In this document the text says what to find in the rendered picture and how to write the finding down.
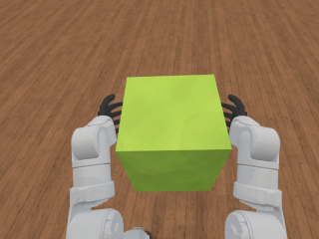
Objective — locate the robot left upper arm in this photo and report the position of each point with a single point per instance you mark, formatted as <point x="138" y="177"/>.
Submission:
<point x="97" y="224"/>

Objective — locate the robot left hand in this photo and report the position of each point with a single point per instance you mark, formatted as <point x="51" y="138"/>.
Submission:
<point x="105" y="109"/>

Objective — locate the robot right upper arm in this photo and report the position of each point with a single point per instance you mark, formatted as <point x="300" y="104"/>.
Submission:
<point x="242" y="224"/>

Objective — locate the carton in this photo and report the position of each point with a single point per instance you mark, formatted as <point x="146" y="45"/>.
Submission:
<point x="172" y="133"/>

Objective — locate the left robot forearm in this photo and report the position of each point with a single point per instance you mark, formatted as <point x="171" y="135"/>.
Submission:
<point x="91" y="158"/>

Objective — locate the robot right hand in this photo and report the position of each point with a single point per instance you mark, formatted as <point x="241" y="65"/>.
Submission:
<point x="237" y="111"/>

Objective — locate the robot left thigh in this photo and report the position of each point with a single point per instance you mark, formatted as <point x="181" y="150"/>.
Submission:
<point x="136" y="234"/>

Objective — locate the right robot forearm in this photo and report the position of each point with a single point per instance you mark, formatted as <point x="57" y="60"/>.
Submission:
<point x="256" y="184"/>

